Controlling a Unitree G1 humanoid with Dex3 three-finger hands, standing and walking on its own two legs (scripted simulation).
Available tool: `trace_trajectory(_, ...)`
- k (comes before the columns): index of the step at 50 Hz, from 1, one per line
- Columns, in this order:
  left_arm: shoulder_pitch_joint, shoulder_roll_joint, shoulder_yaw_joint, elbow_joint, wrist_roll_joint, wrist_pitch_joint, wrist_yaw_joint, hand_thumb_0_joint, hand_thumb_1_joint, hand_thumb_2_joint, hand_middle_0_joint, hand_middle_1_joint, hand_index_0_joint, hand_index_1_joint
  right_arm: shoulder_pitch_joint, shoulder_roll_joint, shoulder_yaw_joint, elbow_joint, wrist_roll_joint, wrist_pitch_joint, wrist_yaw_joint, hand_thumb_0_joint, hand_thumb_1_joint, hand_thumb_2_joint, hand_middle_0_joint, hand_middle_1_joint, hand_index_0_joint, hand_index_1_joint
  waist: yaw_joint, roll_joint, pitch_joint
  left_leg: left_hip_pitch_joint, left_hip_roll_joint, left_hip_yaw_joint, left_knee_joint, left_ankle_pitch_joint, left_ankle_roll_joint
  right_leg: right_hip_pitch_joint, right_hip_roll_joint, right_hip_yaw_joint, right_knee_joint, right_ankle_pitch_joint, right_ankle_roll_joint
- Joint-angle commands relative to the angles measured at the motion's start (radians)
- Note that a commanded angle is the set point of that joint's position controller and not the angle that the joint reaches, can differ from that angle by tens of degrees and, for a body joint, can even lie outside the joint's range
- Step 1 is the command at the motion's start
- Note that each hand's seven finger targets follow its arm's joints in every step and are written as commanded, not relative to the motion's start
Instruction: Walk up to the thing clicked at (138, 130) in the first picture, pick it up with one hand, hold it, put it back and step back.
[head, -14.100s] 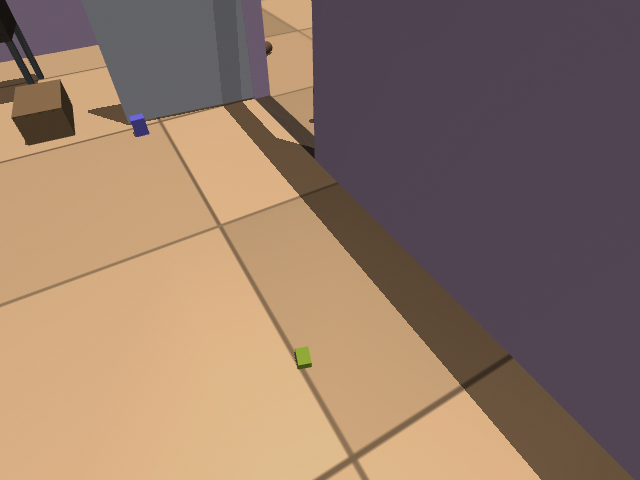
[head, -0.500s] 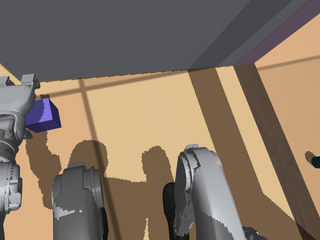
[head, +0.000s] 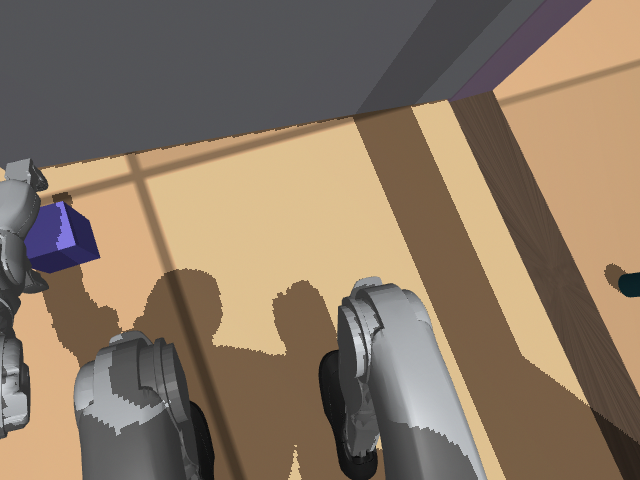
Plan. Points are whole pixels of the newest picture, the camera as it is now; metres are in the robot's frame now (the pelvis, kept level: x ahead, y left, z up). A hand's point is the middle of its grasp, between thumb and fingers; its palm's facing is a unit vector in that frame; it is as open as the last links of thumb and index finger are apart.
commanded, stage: close in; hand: left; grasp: from above
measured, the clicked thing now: (55, 239) +0.48 +0.29 -0.28
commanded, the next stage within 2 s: rest palm in 0.36 s
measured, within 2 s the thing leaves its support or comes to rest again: neither
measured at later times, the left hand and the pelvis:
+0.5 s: hand (29, 234) +0.46 +0.29 -0.19, palm faces -0.43 -0.08 -0.90, open 13.9 cm; pelvis +0.00 +0.00 -0.01, yaw +0 degrees
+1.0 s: hand (49, 239) +0.47 +0.28 -0.24, palm faces -0.44 -0.12 -0.89, open 14.2 cm; pelvis +0.01 +0.01 -0.03, yaw -3 degrees
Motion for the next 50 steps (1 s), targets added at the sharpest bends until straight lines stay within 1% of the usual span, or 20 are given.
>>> trace_trajectory(1,-0.289,0.239,0.004,-0.278,0.014,-0.082,0.051,0.0,-0.551,0.994,-0.071,-1.04,-0.073,-1.036,0.188,-0.244,-0.117,-0.006,-0.005,-0.012,-0.012,0.0,-0.901,-0.895,0.2,0.3,0.2,0.3,0.011,0.25,-0.771,0.461,-0.033,0.099,-0.227,0.184,0.035,0.428,0.039,-0.069,-0.222,0.178,-0.055)
trace_trajectory(4,-0.304,0.195,-0.012,-0.352,0.029,-0.096,0.094,0.0,-0.559,0.994,-0.063,-1.023,-0.067,-1.016,0.191,-0.245,-0.145,0.008,-0.008,-0.018,-0.018,0.0,-0.9,-0.896,0.2,0.3,0.2,0.3,0.004,0.299,-0.801,0.547,-0.031,0.092,-0.254,0.19,0.024,0.375,0.037,-0.075,-0.221,0.182,-0.062)
trace_trajectory(8,-0.404,0.1,-0.077,-0.156,0.048,-0.078,0.142,0.0,-0.553,1.01,-0.065,-0.998,-0.063,-0.997,0.18,-0.242,-0.128,0.048,-0.021,-0.028,-0.028,0.0,-0.893,-0.893,0.2,0.3,0.2,0.3,-0.06,0.242,-0.655,0.492,-0.029,0.065,-0.259,0.133,0.028,0.244,0.035,-0.096,-0.217,0.138,-0.06)
trace_trajectory(9,-0.412,0.108,-0.077,-0.109,0.064,-0.072,0.15,0.0,-0.53,1.041,-0.077,-1.022,-0.075,-1.022,0.185,-0.248,-0.123,0.054,-0.025,-0.036,-0.029,0.0,-0.893,-0.893,0.2,0.3,0.2,0.3,-0.073,0.229,-0.642,0.494,-0.029,0.059,-0.249,0.132,0.029,0.232,0.033,-0.101,-0.208,0.138,-0.057)
trace_trajectory(12,-0.375,0.154,-0.067,-0.011,0.104,-0.05,0.17,0.0,-0.492,1.056,-0.097,-1.064,-0.1,-1.059,0.159,-0.259,-0.108,0.053,-0.033,-0.048,-0.023,0.0,-0.894,-0.894,0.2,0.3,0.2,0.3,-0.038,0.282,-0.631,0.518,-0.034,0.063,-0.261,0.146,0.023,0.221,0.027,-0.103,-0.186,0.143,-0.055)
trace_trajectory(17,-0.387,0.221,-0.02,0.031,0.118,-0.013,0.198,0.0,-0.514,1.017,-0.082,-1.049,-0.087,-1.042,0.138,-0.268,-0.09,0.019,-0.045,-0.064,-0.009,0.0,-0.895,-0.895,0.2,0.3,0.2,0.3,-0.034,0.305,-0.671,0.525,-0.038,0.077,-0.249,0.186,0.028,0.263,0.024,-0.099,-0.173,0.185,-0.048)
trace_trajectory(23,-0.394,0.245,-0.001,0.038,0.097,0.019,0.193,0.0,-0.527,0.975,-0.063,-1.03,-0.072,-1.018,0.143,-0.262,-0.072,-0.007,-0.05,-0.066,0.007,0.0,-0.891,-0.893,0.2,0.3,0.2,0.3,-0.046,0.264,-0.689,0.453,-0.04,0.104,-0.205,0.214,0.041,0.326,0.032,-0.085,-0.178,0.22,-0.051)
trace_trajectory(25,-0.363,0.265,0.009,0.03,0.08,0.018,0.181,0.0,-0.556,0.995,-0.061,-1.01,-0.054,-1.016,0.143,-0.266,-0.073,-0.009,-0.043,-0.066,0.009,0.0,-0.894,-0.899,0.2,0.3,0.2,0.3,-0.024,0.266,-0.699,0.446,-0.038,0.099,-0.205,0.22,0.041,0.332,0.035,-0.085,-0.172,0.22,-0.053)
trace_trajectory(27,-0.358,0.239,-0.007,0.062,0.077,0.013,0.162,0.0,-0.551,0.994,-0.062,-1.009,-0.056,-1.013,0.151,-0.268,-0.063,-0.015,-0.047,-0.07,0.017,0.0,-0.892,-0.898,0.2,0.3,0.2,0.3,-0.062,0.224,-0.664,0.416,-0.037,0.092,-0.191,0.215,0.043,0.344,0.039,-0.089,-0.168,0.218,-0.051)
trace_trajectory(28,-0.357,0.23,-0.02,0.065,0.067,0.006,0.155,0.0,-0.553,0.998,-0.061,-1.011,-0.055,-1.016,0.155,-0.263,-0.059,-0.003,-0.045,-0.069,0.018,0.0,-0.891,-0.898,0.2,0.3,0.2,0.3,-0.055,0.212,-0.66,0.393,-0.037,0.09,-0.185,0.2,0.046,0.346,0.041,-0.089,-0.169,0.207,-0.051)
trace_trajectory(30,-0.358,0.304,0.017,0.038,0.066,-0.013,0.153,0.0,-0.558,1.003,-0.066,-0.999,-0.056,-1.008,0.157,-0.278,-0.056,-0.017,-0.047,-0.072,0.014,0.0,-0.892,-0.898,0.2,0.3,0.2,0.3,-0.045,0.223,-0.682,0.404,-0.037,0.088,-0.178,0.198,0.046,0.366,0.039,-0.088,-0.169,0.199,-0.05)
trace_trajectory(31,-0.35,0.284,0.003,0.043,0.066,-0.023,0.152,0.0,-0.563,1.006,-0.063,-0.996,-0.052,-1.006,0.164,-0.27,-0.048,-0.005,-0.053,-0.07,0.016,0.0,-0.891,-0.898,0.2,0.3,0.2,0.3,-0.041,0.247,-0.689,0.396,-0.038,0.088,-0.185,0.205,0.041,0.382,0.042,-0.091,-0.163,0.204,-0.051)
trace_trajectory(33,-0.359,0.295,0.014,0.056,0.078,-0.04,0.152,0.0,-0.548,0.998,-0.064,-0.999,-0.057,-1.006,0.173,-0.281,-0.047,-0.007,-0.064,-0.075,0.021,0.0,-0.889,-0.897,0.2,0.3,0.2,0.3,-0.067,0.219,-0.656,0.388,-0.035,0.084,-0.165,0.185,0.044,0.365,0.046,-0.097,-0.164,0.191,-0.047)
trace_trajectory(34,-0.36,0.339,0.048,0.061,0.074,-0.051,0.164,0.0,-0.56,1.008,-0.062,-0.99,-0.05,-1.001,0.185,-0.286,-0.046,0.007,-0.065,-0.074,0.02,0.0,-0.889,-0.897,0.2,0.3,0.2,0.3,-0.063,0.219,-0.657,0.376,-0.034,0.079,-0.162,0.168,0.044,0.369,0.047,-0.098,-0.162,0.175,-0.047)
trace_trajectory(37,-0.375,0.297,0.012,0.048,0.092,-0.081,0.184,0.0,-0.557,1.007,-0.063,-0.988,-0.05,-0.999,0.176,-0.279,-0.03,0.004,-0.078,-0.084,0.026,0.0,-0.889,-0.897,0.2,0.3,0.2,0.3,-0.07,0.273,-0.653,0.42,-0.033,0.069,-0.169,0.18,0.033,0.335,0.05,-0.116,-0.146,0.183,-0.052)
trace_trajectory(39,-0.368,0.339,0.038,0.069,0.105,-0.091,0.209,0.0,-0.547,1.008,-0.064,-0.985,-0.052,-0.995,0.183,-0.294,-0.025,0.004,-0.088,-0.089,0.03,0.0,-0.887,-0.897,0.2,0.3,0.2,0.3,-0.082,0.27,-0.64,0.409,-0.032,0.069,-0.153,0.175,0.036,0.338,0.053,-0.121,-0.144,0.183,-0.049)
trace_trajectory(41,-0.359,0.345,0.046,0.037,0.12,-0.097,0.236,0.0,-0.553,1.023,-0.066,-0.964,-0.048,-0.981,0.185,-0.29,-0.023,0.013,-0.094,-0.089,0.034,0.0,-0.885,-0.896,0.2,0.3,0.2,0.3,-0.06,0.317,-0.69,0.442,-0.032,0.067,-0.158,0.219,0.028,0.354,0.053,-0.124,-0.129,0.219,-0.053)
trace_trajectory(44,-0.365,0.344,0.05,0.13,0.137,-0.083,0.263,0.0,-0.54,1.014,-0.067,-0.974,-0.052,-0.986,0.19,-0.303,-0.019,0.024,-0.113,-0.102,0.048,0.0,-0.885,-0.896,0.2,0.3,0.2,0.3,-0.108,0.295,-0.606,0.435,-0.025,0.057,-0.137,0.207,0.029,0.3,0.057,-0.14,-0.113,0.222,-0.048)
trace_trajectory(46,-0.382,0.376,0.071,0.087,0.136,-0.081,0.284,0.0,-0.538,1.024,-0.073,-0.967,-0.055,-0.983,0.178,-0.309,-0.019,0.019,-0.114,-0.106,0.051,0.0,-0.884,-0.897,0.2,0.3,0.2,0.3,-0.085,0.341,-0.636,0.453,-0.025,0.056,-0.141,0.221,0.025,0.309,0.054,-0.139,-0.11,0.231,-0.052)
trace_trajectory(50,-0.35,0.352,0.064,0.173,0.142,-0.054,0.294,0.0,-0.526,1.024,-0.071,-0.986,-0.057,-0.998,0.175,-0.319,-0.02,0.03,-0.126,-0.12,0.073,0.0,-0.885,-0.897,0.2,0.3,0.2,0.3,-0.109,0.338,-0.579,0.439,-0.021,0.053,-0.134,0.222,0.023,0.29,0.059,-0.148,-0.098,0.236,-0.048)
